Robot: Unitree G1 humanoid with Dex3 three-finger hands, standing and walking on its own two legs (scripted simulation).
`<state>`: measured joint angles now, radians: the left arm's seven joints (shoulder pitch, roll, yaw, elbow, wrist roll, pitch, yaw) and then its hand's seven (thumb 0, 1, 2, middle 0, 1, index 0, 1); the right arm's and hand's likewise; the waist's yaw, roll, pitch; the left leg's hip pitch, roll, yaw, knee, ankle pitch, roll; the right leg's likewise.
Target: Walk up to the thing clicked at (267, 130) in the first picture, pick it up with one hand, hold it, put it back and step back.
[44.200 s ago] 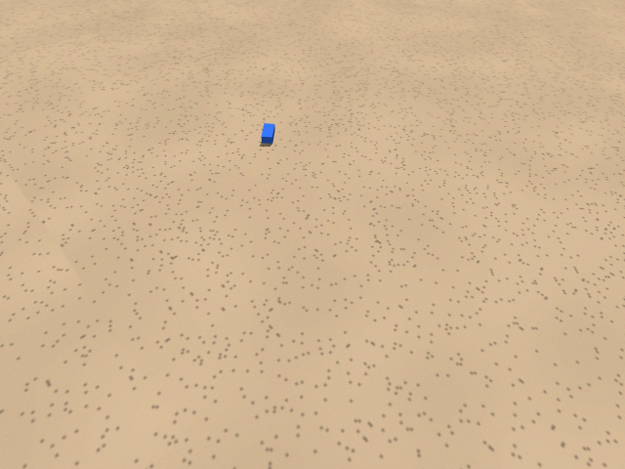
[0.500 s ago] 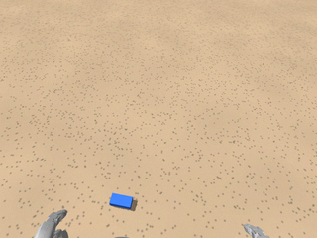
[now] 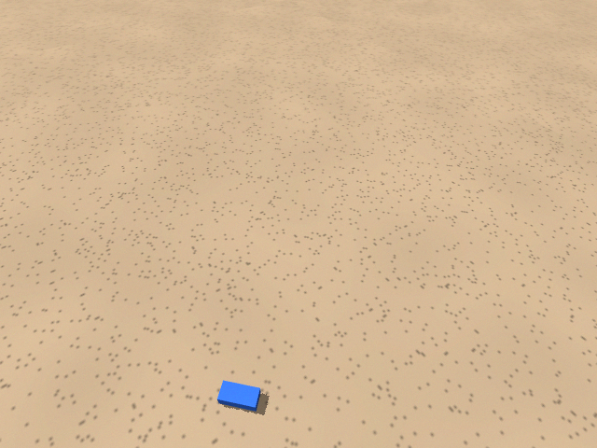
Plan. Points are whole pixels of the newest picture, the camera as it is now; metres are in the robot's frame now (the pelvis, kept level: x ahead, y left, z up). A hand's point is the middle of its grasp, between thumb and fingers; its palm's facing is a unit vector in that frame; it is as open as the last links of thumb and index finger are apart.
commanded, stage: stand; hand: left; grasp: from above
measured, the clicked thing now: (239, 395) +0.42 +0.17 -0.76
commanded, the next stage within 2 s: step back in 1.78 s
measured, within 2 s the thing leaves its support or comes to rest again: neither
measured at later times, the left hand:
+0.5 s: hand out of the picture +0.05 +0.22 -0.16, palm faces +0.02 -0.95 -0.32, open 7.4 cm
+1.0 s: hand out of the picture +0.08 +0.22 -0.15, palm faces +0.01 -0.94 -0.33, open 7.4 cm
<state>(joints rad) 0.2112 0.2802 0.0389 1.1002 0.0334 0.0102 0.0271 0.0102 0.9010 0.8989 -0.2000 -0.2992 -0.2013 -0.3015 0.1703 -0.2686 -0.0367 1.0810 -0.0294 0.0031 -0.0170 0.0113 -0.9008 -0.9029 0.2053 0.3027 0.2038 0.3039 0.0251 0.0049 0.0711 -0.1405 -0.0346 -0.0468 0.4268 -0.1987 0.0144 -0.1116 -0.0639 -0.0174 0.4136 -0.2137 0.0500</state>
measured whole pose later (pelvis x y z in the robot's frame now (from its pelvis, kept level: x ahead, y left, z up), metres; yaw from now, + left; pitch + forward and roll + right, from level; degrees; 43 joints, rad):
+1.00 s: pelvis +0.01 -0.02 +0.01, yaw +0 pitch -3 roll +0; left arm 0.11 0.31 0.03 1.14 0.02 -0.01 0.01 0.01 0.90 0.90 -0.20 -0.30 -0.20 -0.30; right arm 0.12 -0.32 -0.01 1.14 -0.02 -0.01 -0.01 0.01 -0.90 -0.90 0.20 0.30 0.20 0.30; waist 0.01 0.01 0.07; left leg -0.11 0.00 -0.06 0.33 -0.17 -0.02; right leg -0.09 -0.03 -0.03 0.34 -0.19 0.02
